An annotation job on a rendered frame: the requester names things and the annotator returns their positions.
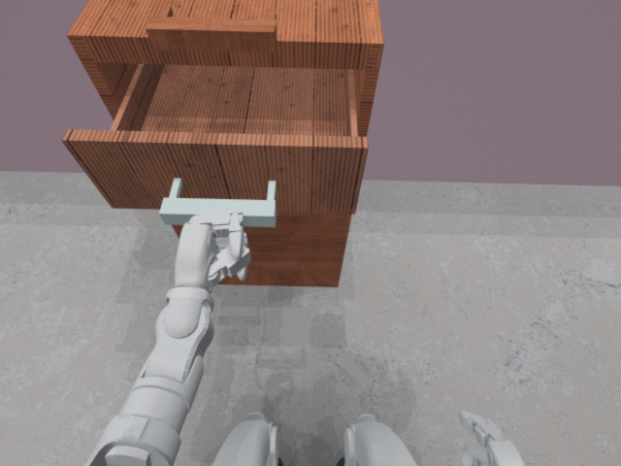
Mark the robot left forearm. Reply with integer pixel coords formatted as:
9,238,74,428
83,285,214,466

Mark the left robot thigh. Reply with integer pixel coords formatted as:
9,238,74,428
212,419,278,466

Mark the handle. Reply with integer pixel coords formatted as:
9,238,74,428
159,178,277,227
146,17,278,53

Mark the left robot hand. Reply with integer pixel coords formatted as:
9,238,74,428
175,209,251,294

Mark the robot left shin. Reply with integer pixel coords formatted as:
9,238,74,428
246,413,267,422

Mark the drawer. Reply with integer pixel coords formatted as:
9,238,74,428
61,64,369,215

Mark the right robot hand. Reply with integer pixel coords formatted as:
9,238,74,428
459,411,526,466

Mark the cabinet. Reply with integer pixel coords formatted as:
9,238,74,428
66,0,384,287

